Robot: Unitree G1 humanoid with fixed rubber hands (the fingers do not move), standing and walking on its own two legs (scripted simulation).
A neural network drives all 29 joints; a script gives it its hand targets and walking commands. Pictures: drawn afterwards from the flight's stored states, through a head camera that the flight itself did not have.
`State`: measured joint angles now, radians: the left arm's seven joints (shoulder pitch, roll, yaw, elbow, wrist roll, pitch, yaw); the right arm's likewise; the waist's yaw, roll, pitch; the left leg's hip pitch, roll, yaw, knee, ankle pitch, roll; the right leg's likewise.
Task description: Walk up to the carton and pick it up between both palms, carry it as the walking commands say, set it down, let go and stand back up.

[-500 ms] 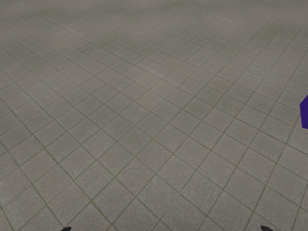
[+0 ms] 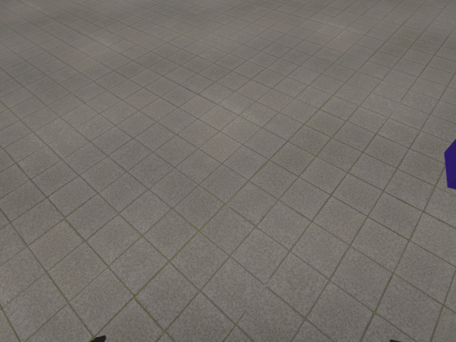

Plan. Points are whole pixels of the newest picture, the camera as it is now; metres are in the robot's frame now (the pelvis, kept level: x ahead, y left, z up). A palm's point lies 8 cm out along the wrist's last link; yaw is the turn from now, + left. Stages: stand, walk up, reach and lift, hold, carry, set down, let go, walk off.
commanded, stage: stand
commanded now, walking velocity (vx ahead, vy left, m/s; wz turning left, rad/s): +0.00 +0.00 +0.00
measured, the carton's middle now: out of the picture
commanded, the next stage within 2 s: walk up in 0.26 s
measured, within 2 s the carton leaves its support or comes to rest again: neither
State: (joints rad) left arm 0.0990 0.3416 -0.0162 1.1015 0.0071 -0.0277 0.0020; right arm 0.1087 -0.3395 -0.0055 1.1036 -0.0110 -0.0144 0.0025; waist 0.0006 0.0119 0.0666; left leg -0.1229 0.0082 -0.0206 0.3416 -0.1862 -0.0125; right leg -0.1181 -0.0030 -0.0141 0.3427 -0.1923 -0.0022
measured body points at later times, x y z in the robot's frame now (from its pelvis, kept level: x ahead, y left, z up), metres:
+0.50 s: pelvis +0.01 +0.00 +0.00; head +0.02 +0.00 +0.45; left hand +0.09 +0.31 -0.13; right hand +0.10 -0.30 -0.13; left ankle +0.00 +0.13 -0.74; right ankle +0.00 -0.12 -0.75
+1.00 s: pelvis -0.01 +0.00 -0.02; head +0.04 -0.04 +0.42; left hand +0.19 +0.21 -0.15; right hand -0.06 -0.25 -0.19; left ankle +0.00 +0.14 -0.74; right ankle -0.07 -0.10 -0.75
